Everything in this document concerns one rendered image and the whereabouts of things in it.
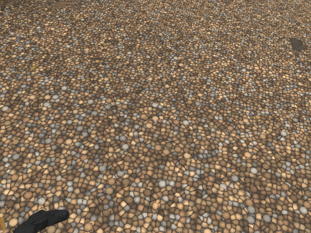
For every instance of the left robot hand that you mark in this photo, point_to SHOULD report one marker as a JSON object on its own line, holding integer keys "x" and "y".
{"x": 40, "y": 220}

